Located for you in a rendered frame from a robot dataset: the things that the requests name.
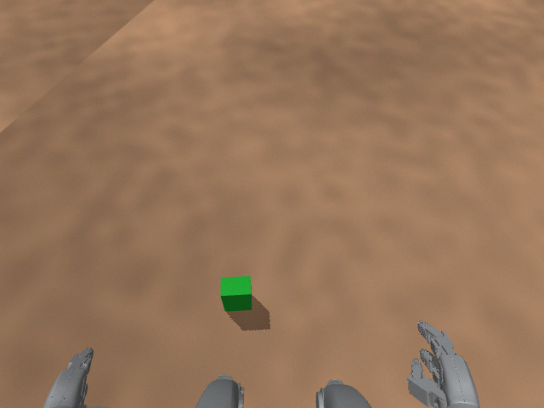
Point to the right robot hand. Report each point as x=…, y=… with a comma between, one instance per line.
x=452, y=381

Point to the left robot hand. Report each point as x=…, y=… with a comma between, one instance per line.
x=70, y=387

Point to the carton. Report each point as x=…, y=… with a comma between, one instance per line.
x=236, y=293

